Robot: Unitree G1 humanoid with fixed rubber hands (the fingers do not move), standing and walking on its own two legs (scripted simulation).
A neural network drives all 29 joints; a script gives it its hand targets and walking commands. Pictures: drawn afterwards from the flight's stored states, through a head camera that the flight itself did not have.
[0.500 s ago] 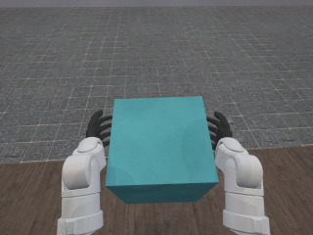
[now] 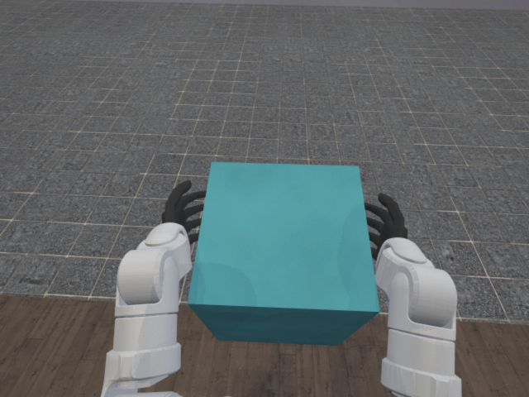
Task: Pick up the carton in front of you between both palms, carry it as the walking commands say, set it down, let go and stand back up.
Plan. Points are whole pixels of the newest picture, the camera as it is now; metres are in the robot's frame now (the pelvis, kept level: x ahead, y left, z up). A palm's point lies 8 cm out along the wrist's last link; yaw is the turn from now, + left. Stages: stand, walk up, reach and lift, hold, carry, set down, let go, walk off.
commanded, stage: carry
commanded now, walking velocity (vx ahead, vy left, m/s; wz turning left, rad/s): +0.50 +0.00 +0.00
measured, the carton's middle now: (280, 262) +0.33 +0.02 +0.03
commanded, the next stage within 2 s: none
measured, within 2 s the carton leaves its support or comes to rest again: neither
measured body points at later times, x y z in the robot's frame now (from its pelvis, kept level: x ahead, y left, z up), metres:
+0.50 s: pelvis +0.29 +0.02 -0.03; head +0.31 +0.03 +0.42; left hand +0.62 +0.17 +0.05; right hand +0.61 -0.14 +0.06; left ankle +0.16 +0.07 -0.75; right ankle +0.43 -0.10 -0.73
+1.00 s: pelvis +0.58 +0.01 -0.06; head +0.61 -0.01 +0.39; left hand +0.91 +0.18 +0.04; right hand +0.92 -0.13 +0.02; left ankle +0.71 +0.15 -0.75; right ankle +0.48 -0.05 -0.79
